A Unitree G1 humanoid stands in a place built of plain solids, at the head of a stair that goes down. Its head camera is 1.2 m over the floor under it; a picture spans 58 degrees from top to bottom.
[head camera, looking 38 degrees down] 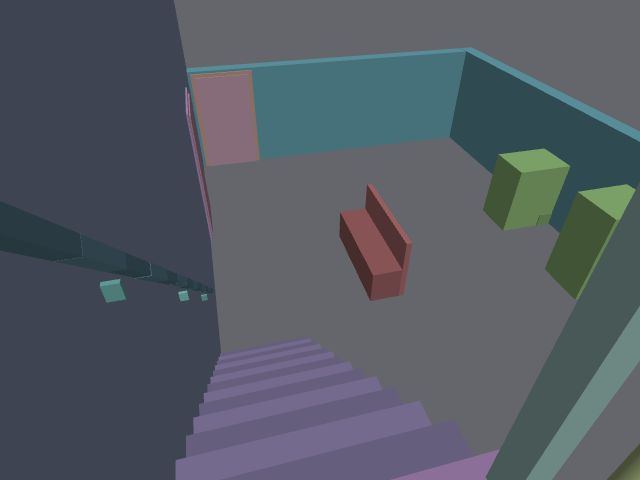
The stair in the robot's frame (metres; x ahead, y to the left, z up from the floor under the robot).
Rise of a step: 0.21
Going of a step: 0.21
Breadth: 0.97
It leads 14 degrees to the left of straight ahead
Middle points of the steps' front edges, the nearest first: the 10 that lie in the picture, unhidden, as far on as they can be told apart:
0.67 0.01 -0.21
0.88 0.06 -0.41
1.08 0.11 -0.62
1.28 0.16 -0.83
1.48 0.21 -1.04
1.68 0.27 -1.25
1.88 0.32 -1.45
2.08 0.37 -1.66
2.29 0.42 -1.87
2.49 0.47 -2.08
